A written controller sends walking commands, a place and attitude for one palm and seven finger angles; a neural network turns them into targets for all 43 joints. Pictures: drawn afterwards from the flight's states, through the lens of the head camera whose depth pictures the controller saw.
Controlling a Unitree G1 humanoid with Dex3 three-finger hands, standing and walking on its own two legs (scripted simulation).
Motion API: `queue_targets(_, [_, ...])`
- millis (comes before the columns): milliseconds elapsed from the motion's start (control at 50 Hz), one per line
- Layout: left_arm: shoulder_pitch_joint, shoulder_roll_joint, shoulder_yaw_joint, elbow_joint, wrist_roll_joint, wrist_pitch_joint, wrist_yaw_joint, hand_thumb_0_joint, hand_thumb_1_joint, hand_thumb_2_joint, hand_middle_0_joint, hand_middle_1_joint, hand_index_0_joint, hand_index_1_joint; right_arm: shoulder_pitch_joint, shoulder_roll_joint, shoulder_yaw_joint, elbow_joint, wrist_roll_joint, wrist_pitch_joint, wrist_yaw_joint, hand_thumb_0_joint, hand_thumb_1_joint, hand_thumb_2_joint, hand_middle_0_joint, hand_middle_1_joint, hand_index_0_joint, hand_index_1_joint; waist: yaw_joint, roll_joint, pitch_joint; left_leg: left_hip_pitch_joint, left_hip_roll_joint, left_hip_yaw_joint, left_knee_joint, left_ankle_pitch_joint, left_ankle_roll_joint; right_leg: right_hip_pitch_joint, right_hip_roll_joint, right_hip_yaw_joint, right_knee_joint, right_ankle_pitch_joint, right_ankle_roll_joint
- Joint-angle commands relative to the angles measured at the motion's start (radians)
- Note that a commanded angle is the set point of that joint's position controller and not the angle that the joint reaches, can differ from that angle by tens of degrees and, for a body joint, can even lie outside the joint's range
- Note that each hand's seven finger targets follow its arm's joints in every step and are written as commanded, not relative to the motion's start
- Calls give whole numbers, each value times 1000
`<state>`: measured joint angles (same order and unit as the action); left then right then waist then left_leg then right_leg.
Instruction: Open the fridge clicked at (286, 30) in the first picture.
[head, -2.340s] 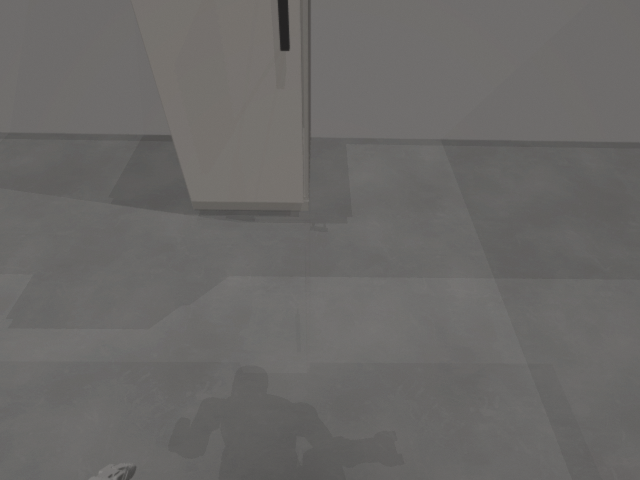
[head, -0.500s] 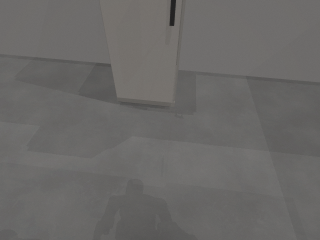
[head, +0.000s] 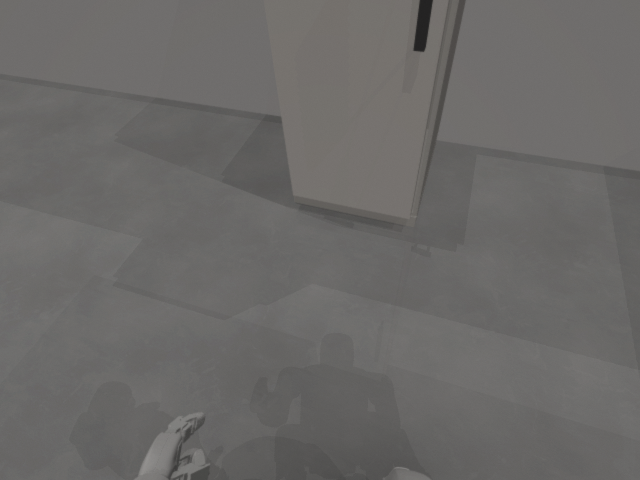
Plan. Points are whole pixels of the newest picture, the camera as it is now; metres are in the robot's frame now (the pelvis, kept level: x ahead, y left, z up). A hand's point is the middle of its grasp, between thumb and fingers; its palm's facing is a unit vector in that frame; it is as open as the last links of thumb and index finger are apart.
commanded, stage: walk to a spot facing it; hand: right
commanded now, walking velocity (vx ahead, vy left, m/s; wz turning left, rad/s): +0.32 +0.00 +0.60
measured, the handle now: out of the picture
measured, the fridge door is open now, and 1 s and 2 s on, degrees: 0 0 0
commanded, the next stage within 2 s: turn to face it in 0.94 s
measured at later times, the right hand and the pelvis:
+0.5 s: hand (389, 330) +0.37 -0.11 -0.14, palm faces -0.40 +0.91 -0.14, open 7.4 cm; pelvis +0.16 +0.00 +0.02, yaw +18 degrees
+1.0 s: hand (382, 296) +0.45 -0.11 -0.16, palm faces -0.38 +0.90 -0.21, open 7.3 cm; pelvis +0.36 +0.07 +0.02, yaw +29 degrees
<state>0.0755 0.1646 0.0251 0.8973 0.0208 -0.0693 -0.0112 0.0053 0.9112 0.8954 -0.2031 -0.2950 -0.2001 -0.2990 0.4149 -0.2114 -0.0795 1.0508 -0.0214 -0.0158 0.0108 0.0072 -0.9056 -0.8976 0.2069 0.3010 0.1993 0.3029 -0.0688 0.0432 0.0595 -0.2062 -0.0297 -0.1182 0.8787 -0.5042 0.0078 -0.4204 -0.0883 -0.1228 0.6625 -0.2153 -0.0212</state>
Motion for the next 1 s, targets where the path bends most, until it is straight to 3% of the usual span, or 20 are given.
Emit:
queue_targets(0, [214,173,49,19,4,-5,29,0,900,900,-200,-300,-200,-300,-123,-64,-25,-136,-12,-18,21,0,-900,-900,200,300,200,300,105,-214,16,-471,106,80,460,122,16,243,-353,421,-491,-370,-81])
queue_targets(40, [162,123,38,22,2,-17,33,0,900,900,-200,-300,-200,-300,-73,-40,-22,-115,-17,9,34,0,-900,-900,200,300,200,300,45,-214,14,-395,127,103,417,214,3,157,-280,222,-478,-228,-40])
queue_targets(80, [175,116,40,29,0,-26,36,0,900,900,-200,-300,-200,-300,-73,-32,-25,-122,-17,30,37,0,-900,-900,200,300,200,300,37,-185,9,-407,133,107,419,282,-11,145,-263,123,-496,-166,-47])
queue_targets(160, [255,113,44,60,-3,-37,39,0,900,900,-200,-300,-200,-300,-167,-26,-25,-162,-23,41,42,0,-900,-900,200,300,200,300,52,-110,12,-528,156,106,356,374,-35,269,-273,64,-507,-35,-68])
queue_targets(260, [348,133,43,99,-4,-36,37,0,900,900,-200,-300,-200,-300,-311,-23,-11,-204,-21,44,48,0,-900,-900,200,300,200,300,86,-106,38,-600,170,149,187,405,-47,406,-283,-24,-491,128,-84])
queue_targets(340, [427,129,37,134,4,-25,37,0,900,900,-200,-300,-200,-300,-427,-17,3,-228,-17,40,49,0,-900,-900,200,300,200,300,129,-142,67,-568,153,204,29,374,-31,466,-288,-88,-464,242,-84])
queue_targets(440, [462,152,40,153,14,-10,35,0,900,900,-200,-300,-200,-300,-498,-9,10,-248,-11,24,47,0,-900,-900,200,300,200,300,145,-157,66,-459,100,257,-150,287,23,516,-306,-167,-389,422,-72])
queue_targets(480, [449,174,48,142,13,-7,34,0,900,900,-200,-300,-200,-300,-427,-21,6,-228,-12,13,43,0,-900,-900,200,300,200,300,109,-192,0,-354,39,305,-212,221,57,566,-300,-227,-252,714,-58])
queue_targets(520, [410,204,55,117,2,-3,27,0,900,900,-200,-300,-200,-300,-204,-78,-14,-161,-15,-10,35,0,-900,-900,200,300,200,300,3,-183,-153,5,-26,342,-342,270,94,476,-263,-272,87,847,-6])
queue_targets(540, [411,175,48,93,-14,1,11,0,900,900,-200,-300,-200,-300,-59,-175,-37,-119,-17,-22,22,0,-900,-900,200,300,200,300,-65,-49,-258,372,104,179,-353,362,146,161,-235,-258,352,550,31])
queue_targets(560, [393,95,34,42,-24,-3,15,0,900,900,-200,-300,-200,-300,49,-286,-63,-101,-3,-28,4,0,-900,-900,200,300,200,300,-76,129,-370,610,429,-365,-404,579,281,-204,-52,-172,697,-354,96])
queue_targets(580, [285,114,37,16,-20,-3,25,0,900,900,-200,-300,-200,-300,59,-322,-67,-91,22,-17,-5,0,-900,-900,200,300,200,300,-82,54,-315,525,471,-406,-488,724,317,-292,-47,-12,801,-377,78])
queue_targets(600, [261,105,44,8,-16,-1,27,0,900,900,-200,-300,-200,-300,-9,-286,-58,-114,19,-18,-5,0,-900,-900,200,300,200,300,-43,44,-257,406,443,-370,-523,602,283,-296,-72,63,833,-273,76])
queue_targets(640, [256,108,47,38,1,18,25,0,900,900,-200,-300,-200,-300,-158,-171,-28,-140,17,-27,-15,0,-900,-900,200,300,200,300,45,-61,-103,113,343,-166,-580,494,209,-214,-131,92,704,-124,74])
queue_targets(700, [323,71,42,73,11,45,21,0,900,900,-200,-300,-200,-300,-191,-123,-12,-129,0,-49,-15,0,-900,-900,200,300,200,300,114,26,-59,-67,253,-31,-615,535,171,-120,-110,70,556,-77,89])
queue_targets(740, [306,59,44,64,13,48,16,0,900,900,-200,-300,-200,-300,-171,-101,-14,-116,-3,-56,-14,0,-900,-900,200,300,200,300,117,65,-61,-73,223,-16,-620,526,171,-125,-95,69,476,-42,94])
queue_targets(820, [147,74,38,11,10,40,1,0,900,900,-200,-300,-200,-300,-113,-111,-8,-97,0,-59,-12,0,-900,-900,200,300,200,300,72,82,-41,3,219,-39,-620,492,181,-176,-75,59,286,0,95])
queue_targets(920, [10,80,31,-36,1,23,-7,0,900,900,-200,-300,-200,-300,-70,-147,-10,-88,0,-49,-14,0,-900,-900,200,300,200,300,31,89,-12,23,239,-87,-581,542,168,-38,-9,30,38,-21,72])
queue_targets(960, [44,99,36,-29,-1,16,1,0,900,900,-200,-300,-200,-300,-85,-156,-15,-92,2,-41,-15,0,-900,-900,200,300,200,300,60,76,-10,-13,226,-92,-522,553,147,98,16,12,-79,-4,67])
queue_targets(980, [121,125,42,-4,1,10,10,0,900,900,-200,-300,-200,-300,-106,-150,-16,-98,5,-36,-16,0,-900,-900,200,300,200,300,100,46,-34,-73,188,-68,-426,559,120,252,19,17,-179,40,61])
